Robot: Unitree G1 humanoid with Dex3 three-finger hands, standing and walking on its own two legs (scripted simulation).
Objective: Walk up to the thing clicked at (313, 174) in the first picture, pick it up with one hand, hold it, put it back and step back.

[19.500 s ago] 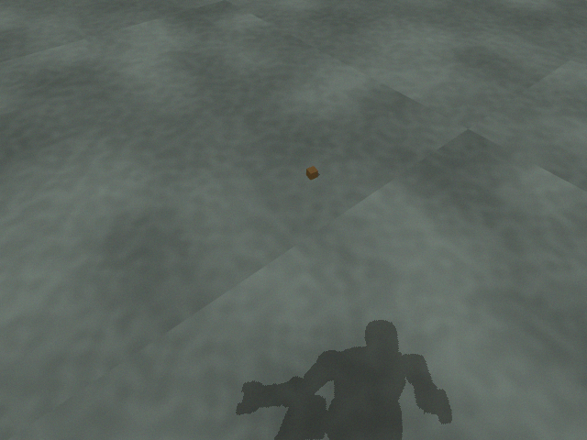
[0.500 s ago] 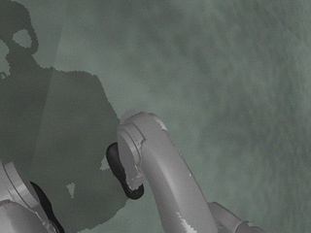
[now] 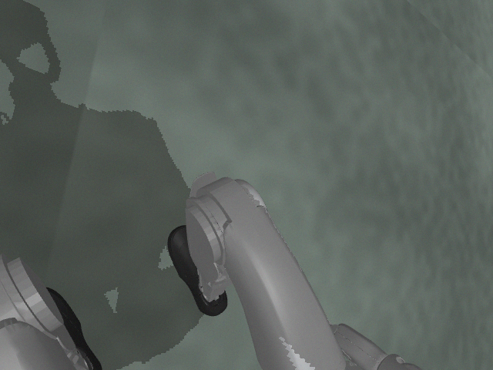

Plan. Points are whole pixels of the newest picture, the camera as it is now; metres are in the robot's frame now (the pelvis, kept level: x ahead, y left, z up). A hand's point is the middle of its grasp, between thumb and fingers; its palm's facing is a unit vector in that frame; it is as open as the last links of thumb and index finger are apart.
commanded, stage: settle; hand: left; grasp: from above
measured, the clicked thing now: out of the picture +0.43 +0.39 -0.31
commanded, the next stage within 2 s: lift in 0.62 s
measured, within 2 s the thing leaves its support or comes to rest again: leaves its support in 0.12 s
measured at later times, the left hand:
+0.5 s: hand out of the picture +0.41 +0.39 -0.19, palm faces -0.11 -0.41 -0.90, open 6.9 cm
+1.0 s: hand out of the picture +0.41 +0.38 -0.13, palm faces -0.08 -0.41 -0.91, open 6.9 cm
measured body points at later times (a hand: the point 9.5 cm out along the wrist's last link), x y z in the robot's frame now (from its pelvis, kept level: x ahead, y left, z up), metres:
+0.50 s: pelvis +0.00 +0.00 +0.01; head +0.25 +0.12 +0.36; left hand +0.42 +0.41 -0.14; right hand +0.05 -0.25 -0.05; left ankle +0.07 +0.14 -0.29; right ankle +0.12 -0.11 -0.29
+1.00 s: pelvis +0.01 -0.01 +0.02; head +0.24 +0.07 +0.39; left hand +0.42 +0.39 -0.08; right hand +0.08 -0.27 -0.08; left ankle +0.07 +0.14 -0.29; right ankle +0.12 -0.11 -0.29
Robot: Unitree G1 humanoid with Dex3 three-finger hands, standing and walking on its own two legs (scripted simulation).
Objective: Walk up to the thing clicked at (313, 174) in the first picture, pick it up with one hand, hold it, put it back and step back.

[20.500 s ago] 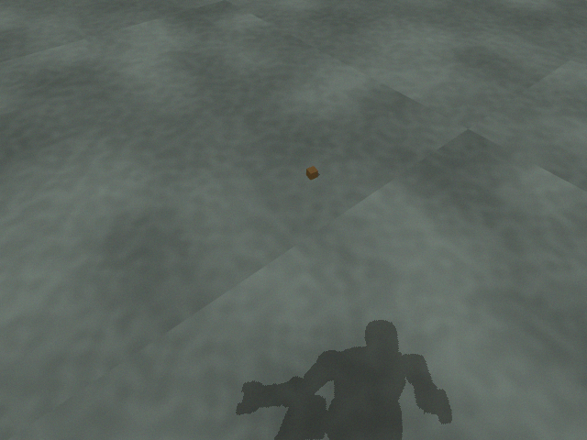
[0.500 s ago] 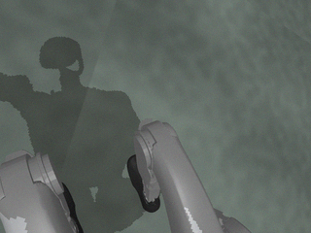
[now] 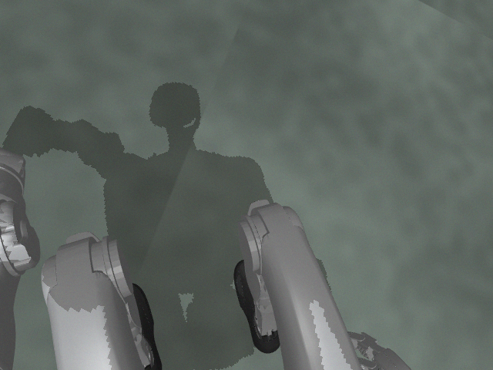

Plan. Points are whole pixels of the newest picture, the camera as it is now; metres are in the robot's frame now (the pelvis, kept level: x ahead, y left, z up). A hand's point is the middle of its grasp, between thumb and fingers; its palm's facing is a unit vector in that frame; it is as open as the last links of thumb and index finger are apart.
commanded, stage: lift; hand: left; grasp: from above
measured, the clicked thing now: out of the picture +0.46 +0.36 -0.19
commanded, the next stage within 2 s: hold in 1.44 s
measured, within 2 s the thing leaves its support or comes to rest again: neither
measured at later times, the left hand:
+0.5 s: hand out of the picture +0.36 +0.34 +0.03, palm faces -0.15 -0.40 -0.91, open 7.0 cm
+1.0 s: hand out of the picture +0.35 +0.30 +0.23, palm faces -0.22 -0.39 -0.89, open 7.1 cm
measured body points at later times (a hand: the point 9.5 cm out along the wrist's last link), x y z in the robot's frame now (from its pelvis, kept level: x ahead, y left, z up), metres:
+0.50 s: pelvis +0.00 -0.01 +0.12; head +0.15 +0.02 +0.54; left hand +0.37 +0.35 +0.08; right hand +0.11 -0.26 -0.01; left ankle +0.08 +0.15 -0.31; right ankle +0.09 -0.11 -0.31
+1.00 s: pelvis +0.06 -0.01 +0.31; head +0.14 +0.00 +0.75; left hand +0.36 +0.31 +0.28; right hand +0.19 -0.26 +0.19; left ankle +0.08 +0.15 -0.31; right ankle +0.09 -0.11 -0.31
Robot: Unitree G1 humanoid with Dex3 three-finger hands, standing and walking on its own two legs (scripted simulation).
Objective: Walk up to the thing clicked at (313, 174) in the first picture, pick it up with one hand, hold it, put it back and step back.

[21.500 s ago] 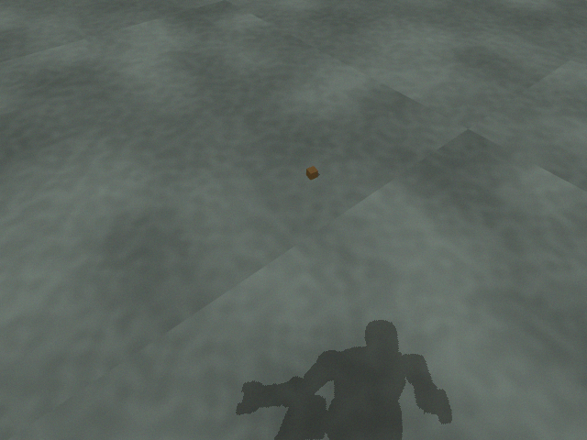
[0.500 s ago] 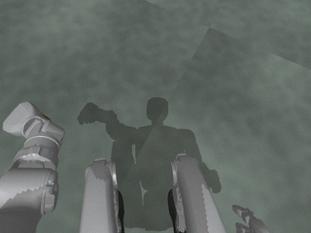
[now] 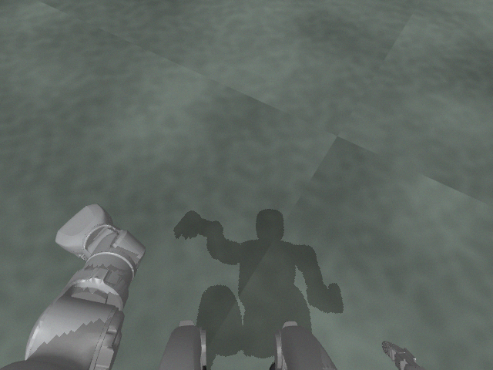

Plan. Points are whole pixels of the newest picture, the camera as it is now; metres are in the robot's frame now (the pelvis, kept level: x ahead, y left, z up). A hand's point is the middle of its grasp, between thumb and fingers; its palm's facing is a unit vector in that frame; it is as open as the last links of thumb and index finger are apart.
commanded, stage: lift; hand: left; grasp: from above
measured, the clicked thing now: (110, 243) +0.37 +0.26 -0.12
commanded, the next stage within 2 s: hold in 0.44 s
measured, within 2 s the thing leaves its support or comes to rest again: neither
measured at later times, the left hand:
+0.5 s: hand (82, 230) +0.34 +0.26 +0.00, palm faces -0.27 -0.36 -0.89, open 7.0 cm
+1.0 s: hand (74, 221) +0.34 +0.25 +0.03, palm faces -0.24 -0.36 -0.90, open 7.1 cm
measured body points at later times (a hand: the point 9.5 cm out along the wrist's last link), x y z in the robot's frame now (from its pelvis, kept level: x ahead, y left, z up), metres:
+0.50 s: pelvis +0.02 +0.01 +0.07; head +0.07 +0.01 +0.52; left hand +0.36 +0.27 +0.05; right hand +0.08 -0.24 -0.06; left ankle +0.05 +0.15 -0.62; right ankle +0.02 -0.10 -0.62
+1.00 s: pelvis +0.03 +0.02 +0.09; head +0.05 +0.01 +0.54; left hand +0.36 +0.27 +0.09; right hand +0.13 -0.23 -0.03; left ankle +0.05 +0.15 -0.62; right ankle +0.02 -0.10 -0.62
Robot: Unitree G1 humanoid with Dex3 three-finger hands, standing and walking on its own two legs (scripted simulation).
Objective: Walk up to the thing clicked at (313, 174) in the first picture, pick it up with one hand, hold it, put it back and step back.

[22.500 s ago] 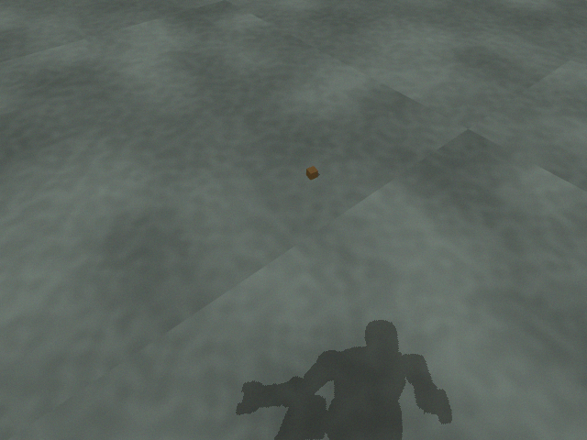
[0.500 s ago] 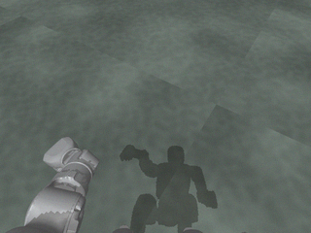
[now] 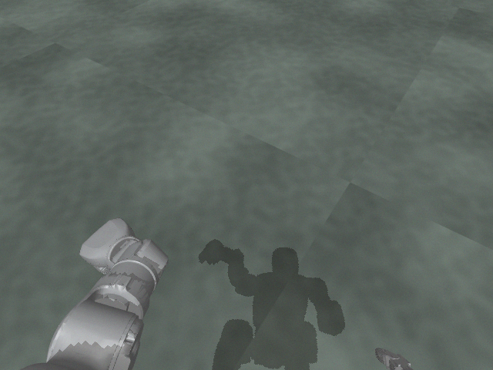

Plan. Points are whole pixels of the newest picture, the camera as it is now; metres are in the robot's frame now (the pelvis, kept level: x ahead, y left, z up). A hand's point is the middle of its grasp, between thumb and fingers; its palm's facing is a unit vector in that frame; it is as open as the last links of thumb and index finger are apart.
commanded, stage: hold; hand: left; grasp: from above
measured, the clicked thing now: (130, 259) +0.34 +0.25 -0.10
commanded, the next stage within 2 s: crouch in 1.44 s
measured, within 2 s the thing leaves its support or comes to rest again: neither
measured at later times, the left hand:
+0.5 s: hand (129, 249) +0.33 +0.23 -0.04, palm faces -0.23 -0.37 -0.90, open 7.3 cm
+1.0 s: hand (132, 258) +0.31 +0.22 -0.03, palm faces -0.23 -0.37 -0.90, open 7.3 cm
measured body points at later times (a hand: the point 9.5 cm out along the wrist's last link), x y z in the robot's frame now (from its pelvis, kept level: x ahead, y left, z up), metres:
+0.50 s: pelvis +0.02 +0.00 +0.01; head +0.04 -0.02 +0.46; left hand +0.34 +0.24 +0.01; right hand +0.14 -0.25 -0.12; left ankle +0.02 +0.13 -0.72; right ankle -0.01 -0.12 -0.72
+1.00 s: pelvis +0.01 -0.01 +0.01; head +0.02 -0.03 +0.46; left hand +0.32 +0.23 +0.02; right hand +0.16 -0.25 -0.11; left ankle +0.02 +0.13 -0.72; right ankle -0.01 -0.12 -0.72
